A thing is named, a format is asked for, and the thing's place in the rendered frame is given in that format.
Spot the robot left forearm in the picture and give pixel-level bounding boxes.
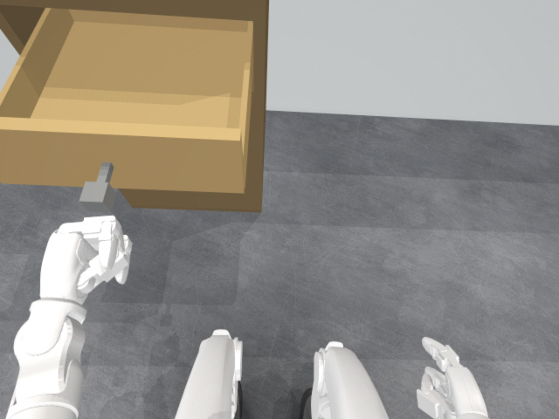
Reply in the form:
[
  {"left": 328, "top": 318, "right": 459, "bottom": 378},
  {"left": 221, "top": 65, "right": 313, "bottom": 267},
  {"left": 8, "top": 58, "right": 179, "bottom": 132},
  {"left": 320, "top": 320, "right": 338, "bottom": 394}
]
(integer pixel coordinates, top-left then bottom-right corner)
[{"left": 5, "top": 298, "right": 87, "bottom": 419}]

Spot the cabinet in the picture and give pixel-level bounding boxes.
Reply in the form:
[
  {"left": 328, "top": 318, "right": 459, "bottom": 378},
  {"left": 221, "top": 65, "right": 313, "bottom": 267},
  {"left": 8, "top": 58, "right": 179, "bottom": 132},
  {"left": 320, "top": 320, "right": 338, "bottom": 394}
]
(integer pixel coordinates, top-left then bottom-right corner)
[{"left": 0, "top": 0, "right": 269, "bottom": 213}]

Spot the handle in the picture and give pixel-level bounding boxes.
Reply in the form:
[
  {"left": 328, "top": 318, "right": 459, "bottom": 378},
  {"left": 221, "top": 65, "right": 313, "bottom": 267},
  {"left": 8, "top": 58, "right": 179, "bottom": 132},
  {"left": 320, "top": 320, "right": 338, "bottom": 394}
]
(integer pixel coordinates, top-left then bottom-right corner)
[{"left": 79, "top": 162, "right": 117, "bottom": 212}]

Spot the right robot shin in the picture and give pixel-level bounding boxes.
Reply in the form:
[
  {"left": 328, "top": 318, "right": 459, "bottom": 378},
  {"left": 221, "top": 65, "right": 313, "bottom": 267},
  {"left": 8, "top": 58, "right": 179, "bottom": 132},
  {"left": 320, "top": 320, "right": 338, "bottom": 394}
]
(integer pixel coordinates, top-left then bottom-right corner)
[{"left": 311, "top": 341, "right": 357, "bottom": 419}]

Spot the right robot hand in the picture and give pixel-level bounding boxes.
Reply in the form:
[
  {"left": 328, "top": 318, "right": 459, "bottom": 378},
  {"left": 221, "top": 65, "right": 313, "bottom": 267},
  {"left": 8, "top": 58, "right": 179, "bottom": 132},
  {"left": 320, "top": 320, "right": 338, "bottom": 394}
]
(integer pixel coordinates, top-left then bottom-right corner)
[{"left": 417, "top": 337, "right": 488, "bottom": 419}]

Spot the right robot thigh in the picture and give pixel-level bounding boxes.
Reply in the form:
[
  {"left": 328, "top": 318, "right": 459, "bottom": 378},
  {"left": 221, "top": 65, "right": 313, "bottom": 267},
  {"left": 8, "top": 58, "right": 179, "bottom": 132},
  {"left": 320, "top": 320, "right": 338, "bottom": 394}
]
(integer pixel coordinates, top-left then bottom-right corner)
[{"left": 314, "top": 347, "right": 389, "bottom": 419}]

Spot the left robot hand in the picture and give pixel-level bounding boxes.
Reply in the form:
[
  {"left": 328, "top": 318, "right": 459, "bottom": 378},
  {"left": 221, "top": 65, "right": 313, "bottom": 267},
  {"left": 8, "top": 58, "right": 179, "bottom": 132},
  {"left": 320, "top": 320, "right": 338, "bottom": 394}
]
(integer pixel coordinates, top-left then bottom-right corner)
[{"left": 40, "top": 216, "right": 132, "bottom": 305}]

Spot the drawer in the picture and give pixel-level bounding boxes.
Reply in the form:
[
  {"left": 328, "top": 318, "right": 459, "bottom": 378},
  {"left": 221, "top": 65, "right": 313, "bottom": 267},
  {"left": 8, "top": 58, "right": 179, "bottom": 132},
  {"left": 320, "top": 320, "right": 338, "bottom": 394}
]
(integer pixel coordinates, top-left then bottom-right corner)
[{"left": 0, "top": 8, "right": 253, "bottom": 194}]

